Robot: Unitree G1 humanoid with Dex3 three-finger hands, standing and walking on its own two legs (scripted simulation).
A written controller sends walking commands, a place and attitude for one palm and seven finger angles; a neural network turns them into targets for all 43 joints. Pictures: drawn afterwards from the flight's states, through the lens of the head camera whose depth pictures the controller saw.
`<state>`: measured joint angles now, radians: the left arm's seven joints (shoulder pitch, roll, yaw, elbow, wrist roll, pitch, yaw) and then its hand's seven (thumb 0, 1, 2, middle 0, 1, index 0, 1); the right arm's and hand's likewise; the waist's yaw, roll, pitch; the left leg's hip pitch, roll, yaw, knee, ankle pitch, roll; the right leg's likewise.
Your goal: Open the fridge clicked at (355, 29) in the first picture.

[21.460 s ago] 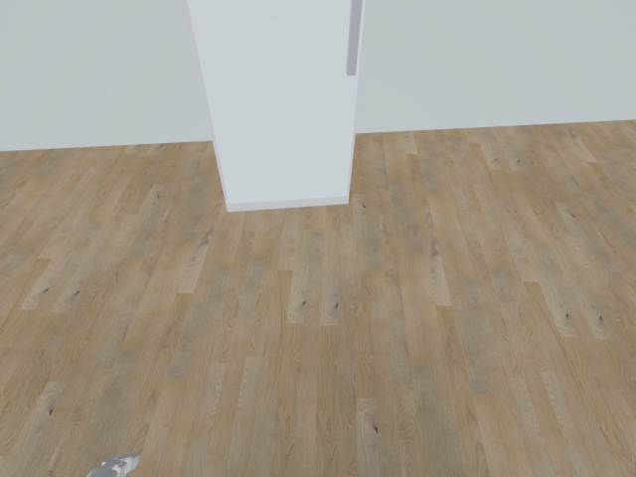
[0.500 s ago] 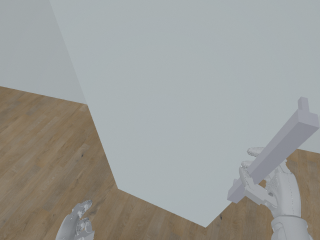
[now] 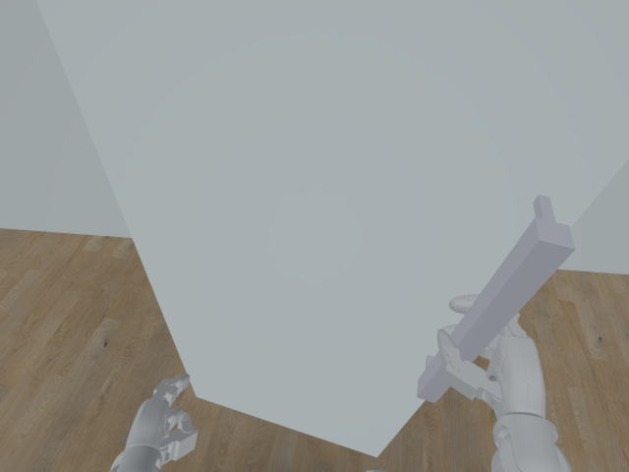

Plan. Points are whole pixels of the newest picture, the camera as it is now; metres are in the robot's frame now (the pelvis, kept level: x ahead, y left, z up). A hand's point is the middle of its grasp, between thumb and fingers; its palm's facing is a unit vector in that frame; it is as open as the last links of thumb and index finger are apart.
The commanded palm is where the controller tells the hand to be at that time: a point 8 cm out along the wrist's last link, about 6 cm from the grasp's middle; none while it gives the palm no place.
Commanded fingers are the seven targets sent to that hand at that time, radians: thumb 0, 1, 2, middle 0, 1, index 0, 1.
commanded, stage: walk backward, drawing the door open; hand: right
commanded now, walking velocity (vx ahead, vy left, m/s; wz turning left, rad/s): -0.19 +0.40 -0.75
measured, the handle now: (471, 319) +0.29 -0.16 +0.09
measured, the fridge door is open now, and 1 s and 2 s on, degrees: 14 46 78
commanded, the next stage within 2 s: stop walking and hold the door back in 1.48 s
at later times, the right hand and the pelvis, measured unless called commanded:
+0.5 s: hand (420, 444) +0.15 -0.08 +0.08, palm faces +0.42 +0.87 -0.25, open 6.9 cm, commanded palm +0.10 -0.11 +0.08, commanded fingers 0.00 -0.90 -0.90 0.45 1.40 0.45 1.40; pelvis -0.03 +0.14 +0.00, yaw -20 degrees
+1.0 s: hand out of the picture +0.04 +0.03 +0.07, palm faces +0.81 +0.50 -0.30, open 6.8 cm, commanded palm -0.02 +0.04 +0.08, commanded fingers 0.00 -0.90 -0.90 0.45 1.40 0.45 1.40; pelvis -0.01 +0.36 -0.01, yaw -41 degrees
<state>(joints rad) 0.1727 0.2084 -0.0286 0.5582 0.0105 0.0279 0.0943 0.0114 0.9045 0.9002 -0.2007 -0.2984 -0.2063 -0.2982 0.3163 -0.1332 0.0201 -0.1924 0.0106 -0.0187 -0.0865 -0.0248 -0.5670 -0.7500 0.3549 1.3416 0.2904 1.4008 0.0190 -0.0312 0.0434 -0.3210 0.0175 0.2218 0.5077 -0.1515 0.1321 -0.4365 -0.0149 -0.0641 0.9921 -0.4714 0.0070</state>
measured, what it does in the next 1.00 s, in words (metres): steps to the left, turning right: right foot, then left foot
